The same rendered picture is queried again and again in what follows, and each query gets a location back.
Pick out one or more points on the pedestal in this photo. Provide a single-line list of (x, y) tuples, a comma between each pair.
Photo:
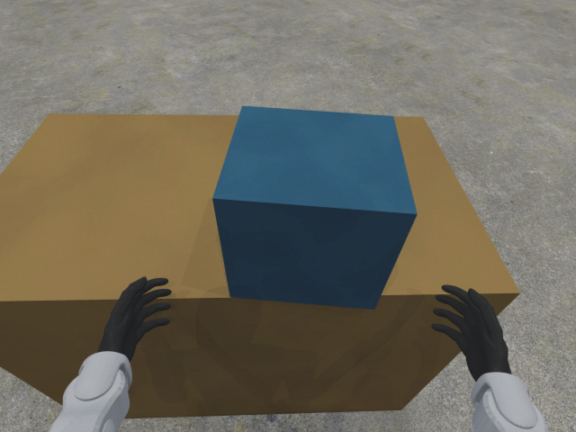
[(93, 202)]

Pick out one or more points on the carton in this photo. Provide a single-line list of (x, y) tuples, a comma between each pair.
[(312, 207)]

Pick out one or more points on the robot left forearm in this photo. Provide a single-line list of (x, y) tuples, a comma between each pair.
[(97, 400)]

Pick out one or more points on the left robot hand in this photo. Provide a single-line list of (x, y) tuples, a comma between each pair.
[(125, 329)]

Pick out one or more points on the robot right forearm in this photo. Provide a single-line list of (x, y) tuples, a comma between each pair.
[(502, 404)]

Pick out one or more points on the right robot hand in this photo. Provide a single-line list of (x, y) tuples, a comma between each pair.
[(481, 340)]

